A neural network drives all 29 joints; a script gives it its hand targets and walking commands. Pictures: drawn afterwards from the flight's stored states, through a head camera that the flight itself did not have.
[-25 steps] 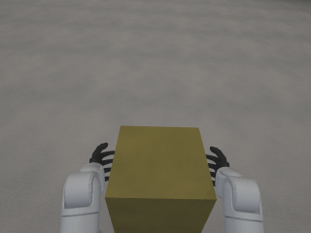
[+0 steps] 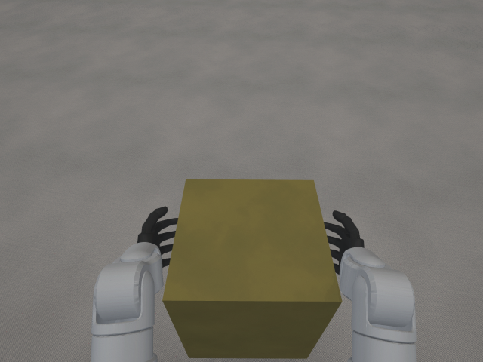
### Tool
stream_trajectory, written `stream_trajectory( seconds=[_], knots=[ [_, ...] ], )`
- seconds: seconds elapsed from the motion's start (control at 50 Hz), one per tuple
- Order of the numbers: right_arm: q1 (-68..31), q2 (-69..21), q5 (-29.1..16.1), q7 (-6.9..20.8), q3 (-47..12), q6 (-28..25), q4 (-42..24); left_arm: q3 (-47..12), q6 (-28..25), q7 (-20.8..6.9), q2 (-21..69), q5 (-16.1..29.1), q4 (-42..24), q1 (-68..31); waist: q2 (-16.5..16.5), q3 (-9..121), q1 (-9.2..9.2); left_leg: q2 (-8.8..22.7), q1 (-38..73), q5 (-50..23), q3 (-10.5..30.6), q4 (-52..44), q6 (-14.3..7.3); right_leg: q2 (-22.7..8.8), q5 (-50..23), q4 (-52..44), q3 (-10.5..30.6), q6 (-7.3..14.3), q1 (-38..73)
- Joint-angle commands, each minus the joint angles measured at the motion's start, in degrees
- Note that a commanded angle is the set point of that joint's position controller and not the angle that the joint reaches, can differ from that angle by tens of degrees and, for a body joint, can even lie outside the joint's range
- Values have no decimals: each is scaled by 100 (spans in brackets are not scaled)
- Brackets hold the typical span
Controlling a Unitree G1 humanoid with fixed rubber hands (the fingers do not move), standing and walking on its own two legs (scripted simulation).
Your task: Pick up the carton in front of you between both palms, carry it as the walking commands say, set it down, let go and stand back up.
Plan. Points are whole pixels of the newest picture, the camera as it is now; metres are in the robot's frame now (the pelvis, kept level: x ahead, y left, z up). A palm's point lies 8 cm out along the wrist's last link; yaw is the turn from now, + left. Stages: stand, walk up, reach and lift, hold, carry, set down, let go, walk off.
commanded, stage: carry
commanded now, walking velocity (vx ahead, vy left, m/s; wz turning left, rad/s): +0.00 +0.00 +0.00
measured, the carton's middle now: (248, 272) +0.27 +0.01 +0.00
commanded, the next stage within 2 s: hold in 1.96 s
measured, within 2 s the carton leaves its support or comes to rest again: neither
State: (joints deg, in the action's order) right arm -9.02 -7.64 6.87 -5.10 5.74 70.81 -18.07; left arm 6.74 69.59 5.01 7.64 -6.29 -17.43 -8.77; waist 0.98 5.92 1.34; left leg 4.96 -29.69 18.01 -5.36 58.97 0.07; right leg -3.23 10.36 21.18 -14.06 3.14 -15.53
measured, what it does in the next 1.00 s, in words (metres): walks ahead: left foot, then right foot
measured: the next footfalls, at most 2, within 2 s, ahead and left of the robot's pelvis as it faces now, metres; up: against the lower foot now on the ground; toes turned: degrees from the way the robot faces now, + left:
left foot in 0.22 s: +0.30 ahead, +0.12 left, +0.00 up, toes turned -13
right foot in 0.40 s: +0.18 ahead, -0.09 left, +0.00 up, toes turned -5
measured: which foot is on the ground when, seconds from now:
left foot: up 0.00-0.20, down 0.22-1.00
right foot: down 0.00-0.22, up 0.24-0.38, down 0.40-1.00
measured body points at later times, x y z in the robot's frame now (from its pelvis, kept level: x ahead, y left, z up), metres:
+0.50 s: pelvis +0.23 +0.03 -0.01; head +0.23 +0.04 +0.44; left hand +0.51 +0.17 +0.06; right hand +0.50 -0.13 +0.06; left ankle +0.27 +0.11 -0.75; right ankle +0.15 -0.09 -0.75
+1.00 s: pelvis +0.25 +0.01 -0.02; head +0.23 +0.01 +0.43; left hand +0.53 +0.15 +0.03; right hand +0.52 -0.15 +0.02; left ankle +0.27 +0.11 -0.75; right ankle +0.15 -0.09 -0.75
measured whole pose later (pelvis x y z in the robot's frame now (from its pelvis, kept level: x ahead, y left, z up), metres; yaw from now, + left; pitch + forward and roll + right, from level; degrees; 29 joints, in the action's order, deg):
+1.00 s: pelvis +0.25 +0.01 -0.02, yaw -2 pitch +3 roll +1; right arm -6.7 -7.4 9.6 -2.6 5.5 55.4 -4.5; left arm 6.4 55.1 2.6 7.4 -9.9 -4.6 -6.8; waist -0.4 6.4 -0.1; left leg 3.7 -19.6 16.0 -11.7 33.3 -1.2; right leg -2.6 25.0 30.5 -7.4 0.0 -8.1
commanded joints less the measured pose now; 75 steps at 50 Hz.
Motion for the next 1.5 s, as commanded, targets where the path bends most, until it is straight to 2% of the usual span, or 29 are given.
stream_trajectory(
  seconds=[0.0,0.04,0.08,0.12,0.16,0.18,0.2,0.22,0.24,0.26,0.3,0.32,0.36,0.4,0.42,0.44,0.46,0.54,0.6,0.68,0.8,0.9,0.96,1.06,1.16,1.22,1.3,1.38,1.48],
  knots=[
    [-2731,-5373,-2322,1334,-4169,-249,-579,-4176,-63,-1586,5277,2556,-744,-2812,-765,1330,-88,58,-489,-599,-111,-1247,89,-1333,-2210,-802,922,339,1797],
    [-2569,-5230,-2265,1285,-4117,-219,-635,-4156,-39,-1573,5122,2526,-811,-2666,-954,1219,-92,-101,-150,-885,-355,-1993,91,-1154,-2967,-601,483,244,1708],
    [-2408,-5070,-2222,1276,-4076,-152,-606,-4075,3,-1548,4990,2395,-684,-2363,-1091,1166,-53,-286,207,-1397,-535,-2528,105,-1101,-3552,-446,294,131,1724],
    [-2289,-4963,-2212,1315,-4060,-85,-473,-3985,44,-1528,4920,2238,-461,-2112,-1020,1144,-28,-377,738,-1966,-682,-3047,111,-991,-3367,-57,138,-22,1661],
    [-2201,-4938,-2198,1387,-4039,-46,-275,-3935,76,-1529,4858,2132,-282,-2095,-662,1065,-109,-370,1742,-3078,-850,-4089,138,-721,-2913,698,-102,-346,1316],
    [-2233,-4924,-2170,1431,-4013,-35,-186,-3922,88,-1530,4836,2100,-189,-2122,-455,1183,-115,71,2654,-3976,-496,-3994,58,-663,-2269,1048,-1,-549,704],
    [-2233,-4859,-2171,1469,-3970,-33,-90,-3910,94,-1529,4799,2078,-115,-2158,127,1526,-115,993,3648,-6129,451,-3432,-209,-449,-508,1611,148,-740,-62],
    [-2224,-4923,-2195,1496,-3917,-50,16,-4005,98,-1534,4896,2121,-142,-2320,825,1865,-190,1471,4122,-6874,1046,-3390,-674,-87,1530,1995,488,-784,-475],
    [-2157,-4997,-2218,1519,-3859,-105,133,-4115,105,-1537,4956,2188,-170,-2468,1092,1970,-225,1766,4345,-6743,1359,-3392,-1059,-89,2348,2349,822,-724,-786],
    [-2188,-5289,-2315,1547,-3940,-197,84,-4230,44,-1544,5096,2273,-382,-2585,970,2083,-187,1654,4240,-6051,1327,-3602,-1053,-141,2406,2022,927,-652,-790],
    [-2542,-5670,-2411,1539,-4043,-347,-207,-4372,-93,-1565,5452,2459,-608,-2955,778,2155,-172,1279,3682,-4536,932,-3893,-768,-131,2261,1144,992,-562,-234],
    [-2582,-5713,-2405,1532,-4060,-390,-232,-4397,-141,-1562,5559,2475,-596,-2933,751,2156,-163,1131,3430,-3790,791,-3958,-663,-66,1836,739,896,-545,58],
    [-2456,-5675,-2381,1541,-4083,-438,-276,-4357,-216,-1544,5581,2371,-489,-2615,606,2191,-125,945,3167,-3128,386,-3764,-477,-147,523,89,844,-531,543],
    [-2392,-5570,-2332,1551,-4090,-460,-286,-4331,-242,-1534,5503,2321,-501,-2502,279,2034,-136,743,2730,-2818,85,-3547,-313,-470,-201,87,1024,-492,809],
    [-2428,-5530,-2331,1556,-4121,-452,-330,-4331,-239,-1527,5437,2315,-566,-2560,162,1829,-163,622,2619,-2811,-5,-3411,-275,-589,-714,216,1099,-457,693],
    [-2437,-5515,-2344,1558,-4115,-422,-320,-4354,-211,-1520,5397,2310,-589,-2602,73,1805,-168,583,2631,-3214,-16,-3278,-268,-665,-1315,448,1053,-469,712],
    [-2465,-5428,-2357,1547,-4099,-398,-378,-4351,-184,-1519,5346,2330,-611,-2606,-11,1802,-174,575,2595,-3733,12,-3137,-275,-662,-1590,603,997,-488,763],
    [-2294,-5065,-2243,1484,-4066,-288,-213,-4169,-107,-1512,5015,2214,-237,-2210,-245,1729,-154,528,2480,-4512,-3,-2659,-317,-608,-2545,802,985,-489,703],
    [-2451,-4985,-2208,1485,-4097,-299,-78,-4106,-147,-1511,4919,2125,-80,-2347,-273,1635,-141,463,2396,-4465,-42,-2568,-281,-576,-2777,842,971,-493,660],
    [-2639,-5011,-2142,1509,-4107,-466,135,-4093,-321,-1527,4953,2035,130,-2570,-205,1542,-134,436,2346,-4205,-50,-2568,-248,-576,-2767,799,992,-476,668],
    [-2312,-4952,-1712,1562,-3783,-1070,835,-3813,-935,-1596,4923,1632,791,-2332,-203,1507,-133,430,2293,-3781,-42,-2534,-232,-624,-2872,781,1048,-414,733],
    [-2490,-4967,-1577,1548,-3757,-1658,769,-3798,-1523,-1593,4913,1545,708,-2454,-268,1502,-121,407,2147,-2992,-54,-2545,-214,-691,-2783,738,1082,-330,842],
    [-2473,-4749,-1336,1519,-3560,-1981,947,-3580,-1844,-1549,4713,1302,895,-2418,-298,1460,-130,443,2177,-2798,-38,-2647,-202,-652,-2309,703,1079,-289,736],
    [-2528,-4484,-822,1498,-2904,-2567,1741,-2958,-2431,-1512,4478,759,1735,-2458,-174,1288,-144,497,2119,-2523,14,-2832,-197,-594,-1424,532,1114,-253,587],
    [-2949,-4646,-457,1564,-2313,-3196,2645,-2353,-3053,-1559,4634,362,2627,-2880,-123,1113,-140,497,2028,-2008,77,-3045,-180,-579,-748,357,1162,-196,401],
    [-3198,-4940,-417,1638,-2267,-3477,2945,-2294,-3326,-1626,4926,306,2926,-3100,-112,1149,-135,492,2043,-1889,92,-3103,-171,-568,-565,327,1177,-179,361],
    [-3307,-5240,-484,1702,-2422,-3516,2962,-2462,-3362,-1689,5236,388,2938,-3214,-122,1277,-130,497,2101,-1893,89,-3131,-172,-546,-467,351,1194,-176,347],
    [-3073,-5310,-654,1694,-2686,-3266,2649,-2777,-3109,-1687,5310,596,2582,-3045,-100,1395,-132,512,2161,-2018,88,-3129,-184,-535,-474,385,1208,-179,336],
    [-2860,-5081,-608,1664,-2552,-3066,2602,-2677,-2916,-1668,5093,560,2572,-2847,-116,1303,-129,537,2098,-1973,98,-3158,-189,-535,-356,356,1228,-182,226]
  ],
)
